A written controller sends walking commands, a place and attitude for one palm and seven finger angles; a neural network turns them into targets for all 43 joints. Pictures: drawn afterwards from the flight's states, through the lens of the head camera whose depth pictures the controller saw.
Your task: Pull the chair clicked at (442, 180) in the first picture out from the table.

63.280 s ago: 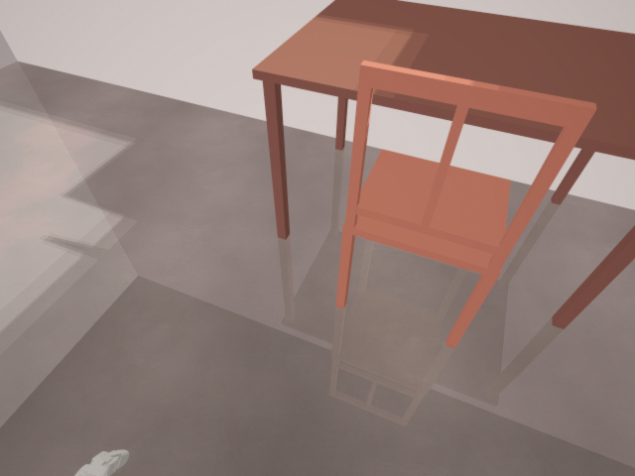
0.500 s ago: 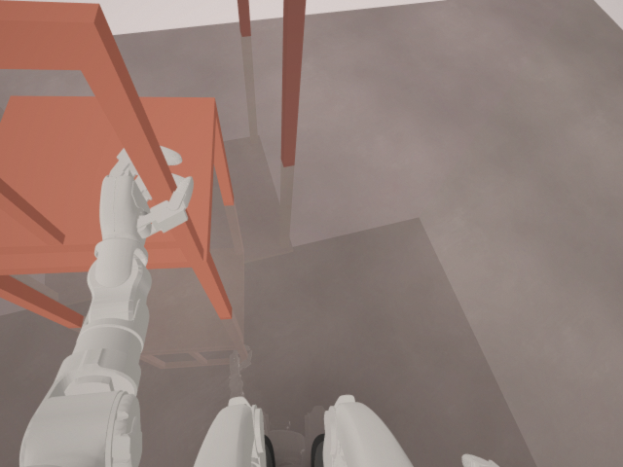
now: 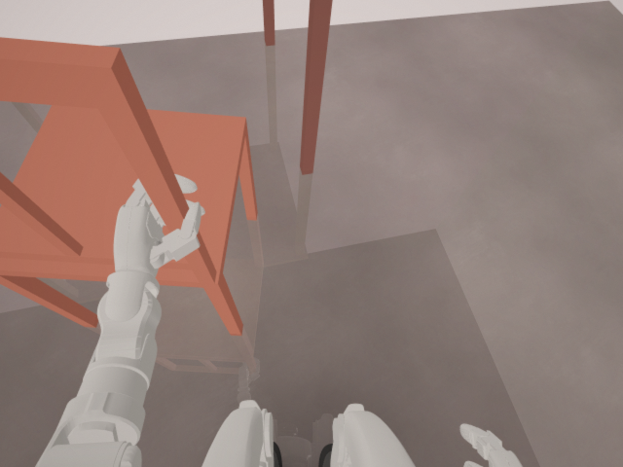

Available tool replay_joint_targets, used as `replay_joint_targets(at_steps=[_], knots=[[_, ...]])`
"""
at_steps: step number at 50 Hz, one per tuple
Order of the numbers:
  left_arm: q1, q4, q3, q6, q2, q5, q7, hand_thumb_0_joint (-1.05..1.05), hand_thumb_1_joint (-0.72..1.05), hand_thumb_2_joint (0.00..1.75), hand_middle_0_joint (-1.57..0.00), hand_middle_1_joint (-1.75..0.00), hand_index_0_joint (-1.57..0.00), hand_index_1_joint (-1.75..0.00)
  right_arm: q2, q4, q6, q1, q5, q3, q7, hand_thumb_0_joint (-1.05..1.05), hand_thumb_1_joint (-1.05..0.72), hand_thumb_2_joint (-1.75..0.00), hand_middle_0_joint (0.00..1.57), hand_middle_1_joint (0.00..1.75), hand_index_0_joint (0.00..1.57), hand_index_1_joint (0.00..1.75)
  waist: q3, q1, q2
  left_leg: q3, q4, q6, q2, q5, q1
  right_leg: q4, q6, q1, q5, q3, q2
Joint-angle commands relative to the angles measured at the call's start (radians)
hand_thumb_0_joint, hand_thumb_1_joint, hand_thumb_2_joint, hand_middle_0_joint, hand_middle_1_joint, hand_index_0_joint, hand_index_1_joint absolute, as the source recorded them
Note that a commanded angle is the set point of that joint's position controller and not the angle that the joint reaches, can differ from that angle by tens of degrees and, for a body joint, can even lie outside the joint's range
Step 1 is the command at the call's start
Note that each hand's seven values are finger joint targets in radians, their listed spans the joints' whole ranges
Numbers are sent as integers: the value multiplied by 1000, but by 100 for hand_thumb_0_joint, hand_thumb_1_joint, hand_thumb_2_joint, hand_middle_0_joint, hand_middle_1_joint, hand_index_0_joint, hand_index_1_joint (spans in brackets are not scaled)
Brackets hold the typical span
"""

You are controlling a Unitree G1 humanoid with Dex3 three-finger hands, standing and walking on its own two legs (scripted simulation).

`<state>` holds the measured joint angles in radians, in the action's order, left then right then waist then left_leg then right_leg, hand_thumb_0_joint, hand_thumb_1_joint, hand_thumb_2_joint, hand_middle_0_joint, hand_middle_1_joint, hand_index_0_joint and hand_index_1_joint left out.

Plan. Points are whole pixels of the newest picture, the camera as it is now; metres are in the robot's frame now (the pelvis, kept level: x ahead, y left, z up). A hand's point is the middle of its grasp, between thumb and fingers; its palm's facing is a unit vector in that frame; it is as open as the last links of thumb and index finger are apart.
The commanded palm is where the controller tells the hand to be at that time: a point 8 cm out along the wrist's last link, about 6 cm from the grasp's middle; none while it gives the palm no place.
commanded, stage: hook a spindle and tug to test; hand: left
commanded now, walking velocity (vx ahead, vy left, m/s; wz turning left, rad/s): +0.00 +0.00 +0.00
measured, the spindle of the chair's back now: (6, 193) +0.44 +0.38 +0.03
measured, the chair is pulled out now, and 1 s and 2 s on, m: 0.24 0.31 0.52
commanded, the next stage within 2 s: step backward, pulling the chair out in 0.16 s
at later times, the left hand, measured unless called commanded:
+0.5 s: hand (185, 233) +0.39 +0.16 +0.03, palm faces +0.13 -0.99 -0.05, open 5.7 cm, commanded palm +0.38 +0.20 +0.02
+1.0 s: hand (201, 271) +0.34 +0.13 +0.03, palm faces +0.12 -0.99 -0.12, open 5.9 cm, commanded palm +0.31 +0.18 +0.03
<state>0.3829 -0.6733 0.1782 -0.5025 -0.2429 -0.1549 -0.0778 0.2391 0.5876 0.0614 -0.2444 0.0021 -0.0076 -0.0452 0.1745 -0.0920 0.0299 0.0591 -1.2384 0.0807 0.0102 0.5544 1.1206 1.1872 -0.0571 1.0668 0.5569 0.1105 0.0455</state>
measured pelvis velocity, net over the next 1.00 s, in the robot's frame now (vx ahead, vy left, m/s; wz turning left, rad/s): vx -0.04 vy -0.03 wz -0.03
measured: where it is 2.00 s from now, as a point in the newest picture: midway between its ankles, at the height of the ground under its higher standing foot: outside the picture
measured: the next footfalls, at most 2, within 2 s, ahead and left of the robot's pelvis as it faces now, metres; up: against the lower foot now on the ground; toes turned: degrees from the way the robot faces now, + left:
left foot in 1.22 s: -0.07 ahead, +0.11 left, +0.00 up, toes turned -1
right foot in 1.58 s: -0.16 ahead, -0.11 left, +0.00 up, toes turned -1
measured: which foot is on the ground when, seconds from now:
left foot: down 0.00-1.00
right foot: down 0.00-1.00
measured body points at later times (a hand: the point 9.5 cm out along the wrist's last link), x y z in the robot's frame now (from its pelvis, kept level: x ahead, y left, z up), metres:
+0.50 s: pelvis +0.01 +0.01 +0.07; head +0.10 +0.03 +0.51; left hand +0.38 +0.21 +0.04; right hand +0.08 -0.24 -0.05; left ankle +0.01 +0.07 -0.63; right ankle +0.00 -0.09 -0.63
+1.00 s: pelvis -0.04 -0.03 +0.09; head +0.08 -0.04 +0.53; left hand +0.33 +0.18 +0.04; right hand +0.02 -0.27 -0.05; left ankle +0.01 +0.07 -0.63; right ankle -0.05 -0.14 -0.63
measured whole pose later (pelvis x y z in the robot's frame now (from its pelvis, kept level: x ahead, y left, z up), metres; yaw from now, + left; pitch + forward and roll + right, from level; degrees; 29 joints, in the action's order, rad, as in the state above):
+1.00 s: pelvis -0.04 -0.03 +0.09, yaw -2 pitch +9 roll -2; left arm 0.47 -0.99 0.19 -0.29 -0.23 -0.11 0.05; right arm 0.20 0.68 0.08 -0.24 0.03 -0.02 0.07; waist -0.11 -0.07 0.05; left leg 0.08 -0.64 0.03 0.05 0.24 0.56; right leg 0.59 -0.01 0.45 0.30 0.03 0.04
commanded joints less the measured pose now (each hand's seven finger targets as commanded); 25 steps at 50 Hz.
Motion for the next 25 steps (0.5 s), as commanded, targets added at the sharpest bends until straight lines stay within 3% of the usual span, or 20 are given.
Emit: replay_joint_targets(at_steps=[1, 6, 8, 12, 13, 14, 15, 16, 17, 19, 21, 25], knots=[[239, 205, 2, -66, -110, -2, -20, 0, 90, 90, -50, -145, -50, -145, 164, -85, -30, -95, -2, 62, 15, 0, -90, -90, 20, 30, 20, 30, 435, -15, 45, -140, 119, -61, 10, -493, -391, -115, 30, -163, -415, -92, -1], [257, 200, 8, -53, -123, 2, -24, 0, 90, 90, -50, -145, -50, -145, 167, -88, -32, -89, 0, 58, 21, 0, -90, -90, 20, 30, 20, 30, 431, -14, 41, -146, 122, -63, 9, -466, -377, -110, 29, -154, -386, -90, -2], [254, 209, -12, -50, -99, 4, -21, 0, 90, 90, -50, -145, -50, -145, 162, -92, -32, -84, 2, 58, 19, 0, -90, -90, 20, 30, 20, 30, 436, -8, 71, -150, 129, -69, 11, -466, -404, -111, 28, -132, -367, -85, -3], [293, 194, -17, -48, -97, 15, -9, 0, 90, 90, -50, -145, -50, -145, 168, -86, -33, -89, -1, 61, 20, 0, -90, -90, 20, 30, 20, 30, 434, -18, 68, -163, 128, -72, 15, -451, -417, -108, 27, -91, -333, -78, -2], [347, 211, -101, -50, -12, 14, -10, 0, 90, 90, -50, -145, -50, -145, 157, -86, -36, -82, 0, 59, 17, 0, -90, -90, 20, 30, 20, 30, 427, -45, 73, -168, 127, -70, 17, -440, -435, -114, 29, -69, -323, -75, -3], [490, 398, 85, 50, -404, 109, 97, 0, 90, 90, -50, -145, -50, -145, 164, -159, 30, -147, 50, 57, 55, 0, -90, -90, 20, 30, 20, 30, 710, 38, 119, -152, 343, -50, 41, -420, -713, -292, 28, -527, -365, -178, -74], [475, 409, 20, 110, -301, 106, 135, 0, 90, 90, -50, -145, -50, -145, 132, -185, 43, -138, 61, 48, 84, 0, -90, -90, 20, 30, 20, 30, 664, 13, 169, -133, 377, -45, 20, -468, -766, -352, 33, -574, -495, -173, -69], [428, 404, 15, 145, -282, 101, 155, 0, 90, 90, -50, -145, -50, -145, 143, -186, 47, -152, 61, 48, 100, 0, -90, -90, 20, 30, 20, 30, 635, 10, 132, -143, 386, -45, 26, -511, -763, -363, 43, -569, -562, -163, -68], [340, 331, -30, 189, -212, 108, 165, 0, 90, 90, -50, -145, -50, -145, 132, -180, 61, -113, 61, 34, 110, 0, -90, -90, 20, 30, 20, 30, 565, 10, 147, -148, 408, -43, 36, -531, -733, -363, 46, -552, -591, -165, -76], [242, 164, -88, 257, -144, 120, 183, 0, 90, 90, -50, -145, -50, -145, 139, -143, 86, -104, 62, 25, 133, 0, -90, -90, 20, 30, 20, 30, 378, 7, 71, -173, 473, -28, 71, -510, -654, -391, 57, -548, -576, -147, -84], [289, 28, -102, 278, -127, 121, 196, 0, 90, 90, -50, -145, -50, -145, 152, -109, 92, -111, 57, 23, 147, 0, -90, -90, 20, 30, 20, 30, 284, 11, 19, -189, 522, -12, 97, -530, -623, -432, 80, -567, -581, -153, -94], [397, -126, -113, 243, -129, 128, 196, 0, 90, 90, -50, -145, -50, -145, 160, -54, 84, -147, 48, 28, 160, 0, -90, -90, 20, 30, 20, 30, 256, 16, 119, -220, 583, -14, 148, -747, -760, -462, 78, -567, -597, -157, -103]])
